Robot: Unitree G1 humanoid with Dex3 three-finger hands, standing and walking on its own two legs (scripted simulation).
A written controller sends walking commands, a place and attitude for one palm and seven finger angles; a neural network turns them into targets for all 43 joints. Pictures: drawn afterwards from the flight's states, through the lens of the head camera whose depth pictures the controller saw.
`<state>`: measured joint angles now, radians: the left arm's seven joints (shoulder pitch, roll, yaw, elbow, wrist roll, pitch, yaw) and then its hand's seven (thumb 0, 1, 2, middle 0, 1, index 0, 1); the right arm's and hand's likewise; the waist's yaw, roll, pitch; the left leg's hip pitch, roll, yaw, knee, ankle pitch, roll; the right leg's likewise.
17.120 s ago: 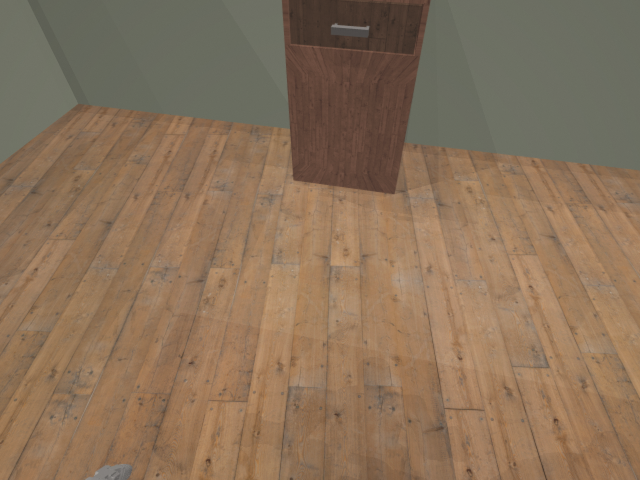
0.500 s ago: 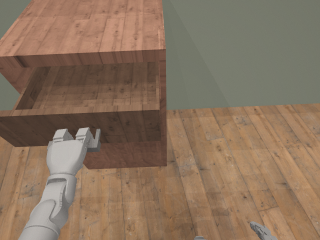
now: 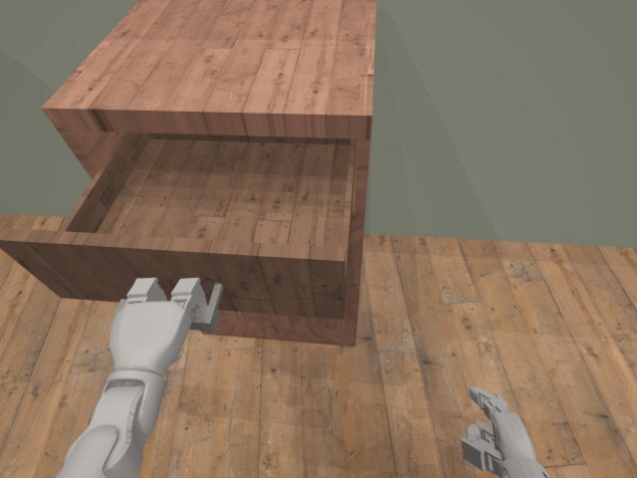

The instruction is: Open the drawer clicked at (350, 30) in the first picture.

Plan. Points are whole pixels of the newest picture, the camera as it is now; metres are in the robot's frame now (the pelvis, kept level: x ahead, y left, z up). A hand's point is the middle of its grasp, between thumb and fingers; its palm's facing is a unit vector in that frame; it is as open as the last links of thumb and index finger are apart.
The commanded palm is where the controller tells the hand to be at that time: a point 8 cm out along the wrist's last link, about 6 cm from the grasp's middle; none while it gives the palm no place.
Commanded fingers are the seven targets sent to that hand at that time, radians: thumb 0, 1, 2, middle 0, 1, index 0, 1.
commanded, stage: pull the drawer open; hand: left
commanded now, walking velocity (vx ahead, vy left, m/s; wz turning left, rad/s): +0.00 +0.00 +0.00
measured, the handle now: (173, 301) +0.33 +0.24 +0.01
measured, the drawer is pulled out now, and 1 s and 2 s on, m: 0.22 0.30 0.30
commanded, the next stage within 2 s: open the thumb to release the handle in 0.82 s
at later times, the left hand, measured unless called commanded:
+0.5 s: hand (158, 381) +0.22 +0.23 -0.01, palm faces -0.02 -0.06 -1.00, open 5.8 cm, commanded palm +0.17 +0.24 +0.04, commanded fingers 0.00 0.90 0.90 -0.40 -1.35 -0.40 -1.35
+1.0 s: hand (145, 408) +0.19 +0.24 -0.01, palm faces +0.00 -0.05 -1.00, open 6.0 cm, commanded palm +0.17 +0.24 +0.04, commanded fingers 0.00 0.55 0.75 -0.38 -1.31 -0.38 -1.31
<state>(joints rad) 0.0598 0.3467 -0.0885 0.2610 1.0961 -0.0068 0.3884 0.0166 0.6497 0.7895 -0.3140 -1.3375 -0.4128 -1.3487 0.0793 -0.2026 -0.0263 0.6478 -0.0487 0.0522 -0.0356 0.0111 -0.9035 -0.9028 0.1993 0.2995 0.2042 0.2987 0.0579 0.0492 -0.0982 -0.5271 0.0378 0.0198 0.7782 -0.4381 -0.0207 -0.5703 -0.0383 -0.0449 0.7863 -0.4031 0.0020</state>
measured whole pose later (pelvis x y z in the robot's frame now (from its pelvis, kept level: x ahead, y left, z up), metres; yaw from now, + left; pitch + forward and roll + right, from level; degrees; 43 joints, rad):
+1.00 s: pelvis +0.00 +0.00 -0.02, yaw -2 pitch +12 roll +0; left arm 0.51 0.37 -0.01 -0.10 1.08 -0.05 0.48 0.01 0.67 0.76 -0.29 -1.31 -0.39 -1.32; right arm 0.09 -0.21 -0.03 0.57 -0.07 0.05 0.02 0.01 -0.90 -0.90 0.20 0.30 0.20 0.30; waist 0.05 0.04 -0.12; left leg -0.61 0.05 0.05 0.91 -0.51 -0.02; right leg -0.67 -0.02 -0.01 0.91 -0.46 0.00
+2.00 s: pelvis -0.02 +0.00 +0.00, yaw -1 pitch +8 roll +0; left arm 0.32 0.35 -0.06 0.01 1.06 0.02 0.42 0.00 -0.49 0.30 -0.32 -1.20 -0.36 -1.23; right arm 0.11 -0.21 -0.02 0.64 -0.05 0.05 -0.04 0.01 -0.90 -0.90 0.20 0.30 0.20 0.30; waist 0.06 0.06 -0.08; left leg -0.53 0.03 0.03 0.82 -0.43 -0.02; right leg -0.58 -0.04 -0.03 0.83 -0.39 0.00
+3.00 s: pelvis -0.01 +0.00 +0.03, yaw +0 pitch -1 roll +0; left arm 0.24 0.50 0.01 -0.32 0.88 0.07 0.04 0.00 -0.49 0.30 -0.32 -1.20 -0.32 -1.20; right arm 0.06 -0.25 0.02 0.64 -0.01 0.09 -0.04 0.02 -0.90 -0.90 0.20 0.30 0.20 0.30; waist 0.11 0.11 0.01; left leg -0.15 0.02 0.02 0.44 -0.27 -0.01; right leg -0.20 -0.04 -0.05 0.47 -0.25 0.01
